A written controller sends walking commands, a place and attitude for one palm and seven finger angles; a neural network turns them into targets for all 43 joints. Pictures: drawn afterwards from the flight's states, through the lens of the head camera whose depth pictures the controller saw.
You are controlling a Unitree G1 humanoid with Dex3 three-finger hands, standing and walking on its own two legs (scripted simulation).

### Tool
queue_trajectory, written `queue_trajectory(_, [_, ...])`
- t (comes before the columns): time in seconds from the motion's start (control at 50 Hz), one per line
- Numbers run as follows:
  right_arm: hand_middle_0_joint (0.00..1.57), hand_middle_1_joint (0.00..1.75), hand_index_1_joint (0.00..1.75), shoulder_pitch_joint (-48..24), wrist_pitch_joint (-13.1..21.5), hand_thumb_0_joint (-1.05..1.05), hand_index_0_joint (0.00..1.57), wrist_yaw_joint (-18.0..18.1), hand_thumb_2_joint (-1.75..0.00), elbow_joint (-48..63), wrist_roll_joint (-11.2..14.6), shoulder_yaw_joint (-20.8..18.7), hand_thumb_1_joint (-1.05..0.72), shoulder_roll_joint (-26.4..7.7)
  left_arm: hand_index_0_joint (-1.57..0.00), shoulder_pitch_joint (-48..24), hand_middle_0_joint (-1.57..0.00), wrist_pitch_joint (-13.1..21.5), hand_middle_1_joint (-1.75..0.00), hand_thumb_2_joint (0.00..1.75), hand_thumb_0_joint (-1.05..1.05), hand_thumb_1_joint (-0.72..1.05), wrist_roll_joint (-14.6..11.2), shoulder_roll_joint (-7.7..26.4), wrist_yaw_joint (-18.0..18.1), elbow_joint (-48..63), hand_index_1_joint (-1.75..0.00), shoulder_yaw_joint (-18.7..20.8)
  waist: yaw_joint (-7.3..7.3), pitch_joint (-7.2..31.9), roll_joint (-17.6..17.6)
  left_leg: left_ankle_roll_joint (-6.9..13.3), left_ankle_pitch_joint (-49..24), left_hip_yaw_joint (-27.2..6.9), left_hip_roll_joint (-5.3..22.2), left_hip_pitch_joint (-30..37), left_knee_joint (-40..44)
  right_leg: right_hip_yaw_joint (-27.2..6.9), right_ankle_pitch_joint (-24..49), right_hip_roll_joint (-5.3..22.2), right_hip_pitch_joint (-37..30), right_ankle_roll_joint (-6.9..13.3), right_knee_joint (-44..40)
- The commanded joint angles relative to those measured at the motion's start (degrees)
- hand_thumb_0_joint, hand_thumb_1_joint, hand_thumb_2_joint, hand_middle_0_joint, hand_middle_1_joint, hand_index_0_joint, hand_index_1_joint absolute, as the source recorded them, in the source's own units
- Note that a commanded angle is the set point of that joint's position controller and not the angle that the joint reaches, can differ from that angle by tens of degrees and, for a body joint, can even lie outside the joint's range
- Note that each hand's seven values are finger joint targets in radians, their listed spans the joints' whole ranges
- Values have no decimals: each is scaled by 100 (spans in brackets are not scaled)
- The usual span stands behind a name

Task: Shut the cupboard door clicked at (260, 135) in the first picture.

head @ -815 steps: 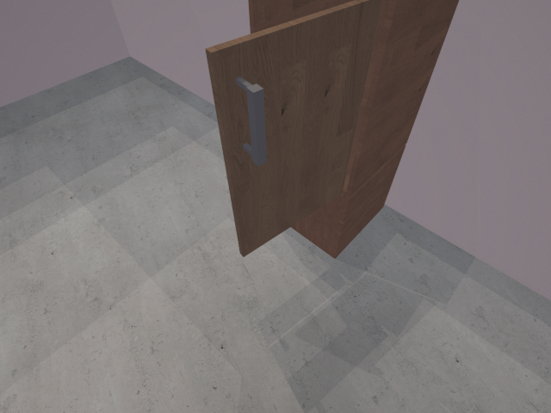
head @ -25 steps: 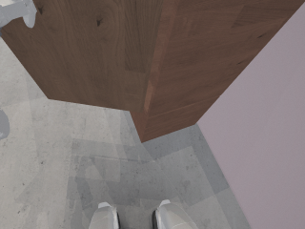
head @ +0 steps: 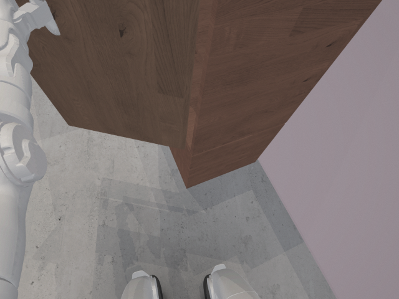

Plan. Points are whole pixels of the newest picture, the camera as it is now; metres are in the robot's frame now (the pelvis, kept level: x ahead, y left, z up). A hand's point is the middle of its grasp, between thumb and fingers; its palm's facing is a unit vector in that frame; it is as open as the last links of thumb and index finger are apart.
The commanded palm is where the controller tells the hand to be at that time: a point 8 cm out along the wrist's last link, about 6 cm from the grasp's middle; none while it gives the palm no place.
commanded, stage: pull the fist back off the door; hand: left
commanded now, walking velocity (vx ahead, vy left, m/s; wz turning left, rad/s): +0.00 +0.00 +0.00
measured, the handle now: out of the picture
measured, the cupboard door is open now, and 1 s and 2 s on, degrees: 56 56 56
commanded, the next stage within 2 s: draw the hand back to the body in 0.50 s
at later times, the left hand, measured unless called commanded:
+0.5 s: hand (38, 52) +0.51 +0.16 +0.17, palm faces +0.09 -1.00 +0.00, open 3.1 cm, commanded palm +0.48 +0.20 +0.16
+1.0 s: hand (3, 97) +0.42 +0.19 +0.18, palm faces +0.09 -1.00 -0.01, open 3.1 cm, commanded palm +0.37 +0.23 +0.18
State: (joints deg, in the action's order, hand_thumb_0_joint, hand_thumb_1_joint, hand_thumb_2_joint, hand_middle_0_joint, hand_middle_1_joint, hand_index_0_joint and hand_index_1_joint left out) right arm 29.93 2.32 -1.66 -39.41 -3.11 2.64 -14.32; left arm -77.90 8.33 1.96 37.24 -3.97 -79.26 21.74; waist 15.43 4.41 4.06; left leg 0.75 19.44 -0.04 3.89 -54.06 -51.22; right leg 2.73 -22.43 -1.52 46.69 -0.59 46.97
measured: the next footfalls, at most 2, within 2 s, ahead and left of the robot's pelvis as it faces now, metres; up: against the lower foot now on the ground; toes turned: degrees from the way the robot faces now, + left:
none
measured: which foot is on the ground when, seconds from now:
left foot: down 0.00-1.00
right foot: down 0.00-1.00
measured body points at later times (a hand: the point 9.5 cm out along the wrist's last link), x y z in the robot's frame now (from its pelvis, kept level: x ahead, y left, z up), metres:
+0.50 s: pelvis +0.03 -0.02 +0.03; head +0.09 -0.02 +0.47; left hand +0.50 +0.22 +0.17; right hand +0.08 -0.29 -0.09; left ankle +0.04 +0.11 -0.69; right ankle -0.01 -0.13 -0.69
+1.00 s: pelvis +0.02 -0.02 +0.03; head +0.03 -0.04 +0.48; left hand +0.41 +0.24 +0.18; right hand +0.08 -0.28 -0.09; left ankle +0.04 +0.11 -0.69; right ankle -0.01 -0.13 -0.69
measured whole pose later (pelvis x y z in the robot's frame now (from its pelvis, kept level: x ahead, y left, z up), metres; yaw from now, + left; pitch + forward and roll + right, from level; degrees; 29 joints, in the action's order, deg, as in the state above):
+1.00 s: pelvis +0.02 -0.02 +0.03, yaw +0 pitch +5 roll +0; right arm 21.9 -0.5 3.0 -37.9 3.6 0.4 -15.3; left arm -26.7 7.9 -13.0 19.7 -11.1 -35.2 18.6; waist 3.0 4.4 3.0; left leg -0.5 17.1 2.5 2.9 -25.2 -37.2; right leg 0.5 -21.3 -0.7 20.3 0.4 36.4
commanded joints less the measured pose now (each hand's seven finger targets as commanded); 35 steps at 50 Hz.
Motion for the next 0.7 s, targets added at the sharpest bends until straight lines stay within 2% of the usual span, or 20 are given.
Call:
queue_trajectory(0.0, [20,30,30,1183,1,0,20,130,-90,225,70,-510,-90,-1211,-130,-2261,-130,498,-150,90,0,90,-254,995,-127,1465,-150,258,-80,2820,544,94,-1512,-388,-134,3199,594,1,1336,-265,-594,109,-862])
queue_trajectory(0.04, [20,30,30,1177,-26,0,20,118,-90,250,73,-547,-90,-1187,-130,-1983,-130,604,-150,90,0,90,-279,1072,-102,1778,-150,405,-214,2881,447,110,-1658,-308,-157,3186,649,-17,1601,-276,-919,98,-875])
queue_trajectory(0.06, [20,30,30,1138,-45,0,20,109,-90,281,86,-567,-90,-1155,-130,-1698,-130,647,-150,90,0,90,-279,952,-101,1871,-150,359,-291,2892,435,104,-1781,-264,-176,3218,676,-18,1768,-277,-1065,105,-877])
queue_trajectory(0.1, [20,30,30,1087,-70,0,20,97,-90,312,107,-602,-90,-1117,-130,-1377,-130,786,-150,90,0,90,-334,931,-82,2298,-150,474,-443,3037,555,95,-2138,-180,-209,3433,683,-34,2218,-287,-1345,111,-868])
queue_trajectory(0.16, [20,30,30,966,-121,0,20,98,-90,351,169,-652,-90,-1099,-130,-653,-130,795,-150,90,0,90,-413,950,-111,2454,-150,629,-619,2876,225,117,-2216,-35,-251,3274,790,-73,2624,-274,-1827,92,-921])
queue_trajectory(0.18, [20,30,30,939,-138,0,20,115,-90,375,191,-645,-90,-1084,-130,-547,-130,822,-150,90,0,90,-453,894,-129,2631,-150,585,-656,2864,313,127,-2305,11,-280,3330,809,-89,2791,-256,-1988,102,-930])
queue_trajectory(0.22, [20,30,30,768,-133,0,20,113,-90,396,231,-679,-90,-1043,-130,-339,-130,832,-150,90,0,90,-512,572,-161,2946,-150,403,-659,2749,296,128,-2421,44,-283,3529,851,-86,2964,-254,-1975,87,-979])
queue_trajectory(0.24, [20,30,30,705,-131,0,20,119,-90,419,256,-706,-90,-1044,-130,-161,-130,851,-150,90,0,90,-566,591,-173,3150,-150,470,-736,2808,273,124,-2515,59,-288,3612,864,-95,3083,-253,-2088,93,-987])
queue_trajectory(0.28, [20,30,30,556,-132,0,20,144,-90,465,303,-702,-90,-1005,-130,90,-130,834,-150,90,0,90,-714,276,-225,3395,-150,247,-718,2650,284,142,-2661,118,-318,3731,888,-86,3296,-239,-2215,91,-1022])
queue_trajectory(0.32, [20,30,30,387,-140,0,20,168,-90,416,337,-720,-90,-1006,-130,271,-130,789,-150,90,0,90,-797,185,-264,3429,-150,227,-724,2463,39,143,-2588,101,-310,3762,942,-95,3322,-228,-2193,70,-1069])
queue_trajectory(0.36, [20,30,30,162,-115,0,20,181,-90,483,374,-714,-90,-948,-130,372,-130,755,-150,90,0,90,-897,-317,-329,3679,-150,-165,-727,2379,138,139,-2537,124,-331,3915,984,-95,3291,-207,-2164,71,-1109])
queue_trajectory(0.4, [20,30,30,30,-104,0,20,223,-90,484,425,-710,-90,-965,-130,427,-130,763,-150,90,0,90,-983,-244,-322,3950,-150,-101,-769,2433,215,146,-2735,123,-339,4114,970,-115,3479,-172,-2216,71,-1097])
queue_trajectory(0.44, [20,30,30,-122,-99,0,20,238,-90,469,443,-682,-90,-923,-130,251,-130,732,-150,90,0,90,-1026,-577,-321,3939,-150,-393,-697,2232,64,132,-2637,77,-345,4149,997,-85,3364,-158,-2086,62,-1115])
queue_trajectory(0.48, [20,30,30,-206,-124,0,20,287,-90,394,443,-649,-90,-931,-130,49,-130,687,-150,90,0,90,-1024,-605,-272,3650,-150,-483,-620,1860,-53,146,-2324,92,-361,4004,1013,-98,3144,-123,-1971,52,-1163])
queue_trajectory(0.52, [20,30,30,-326,-100,0,20,321,-90,339,444,-621,-90,-932,-130,-248,-130,686,-150,90,0,90,-982,-587,-228,3295,-150,-514,-565,1728,-230,132,-1884,38,-367,3859,1053,-125,2765,-95,-1799,44,-1181])
queue_trajectory(0.56, [20,30,30,-400,-67,0,20,336,-90,356,444,-590,-90,-935,-130,-430,-130,755,-150,90,0,90,-950,-548,-201,3171,-150,-513,-578,1827,-225,124,-1706,0,-389,3808,1056,-160,2545,-65,-1776,59,-1157])
queue_trajectory(0.58, [20,30,30,-380,-65,0,20,351,-90,329,429,-585,-90,-961,-130,-572,-130,811,-150,90,0,90,-936,-421,-174,3165,-150,-449,-518,1875,-324,148,-1718,-5,-382,3827,1019,-170,2559,-54,-1800,48,-1150])
queue_trajectory(0.6, [20,30,30,-441,-34,0,20,345,-90,351,445,-567,-90,-950,-130,-686,-130,878,-150,90,0,90,-920,-458,-184,3139,-150,-500,-535,2026,-219,130,-1705,-44,-392,3860,1015,-186,2505,-42,-1750,52,-1100])
queue_trajectory(0.62, [20,30,30,-495,-21,0,20,332,-90,389,433,-573,-90,-928,-130,-333,-130,899,-150,90,0,90,-917,-478,-201,3062,-150,-438,-684,2187,-35,100,-1735,-27,-393,3934,1009,-173,2451,-40,-1798,83,-1062])
queue_trajectory(0.68, [20,30,30,-565,-63,0,20,315,-90,583,446,-556,-90,-966,-130,632,-130,918,-150,90,0,90,-985,-162,-332,3069,-150,-71,-995,2506,-138,105,-2040,14,-403,3922,1049,-144,2753,-38,-2298,115,-979])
